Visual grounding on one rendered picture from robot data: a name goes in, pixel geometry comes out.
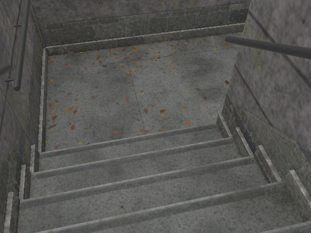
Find stairs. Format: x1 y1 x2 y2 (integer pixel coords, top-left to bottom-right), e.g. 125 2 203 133
17 122 311 233

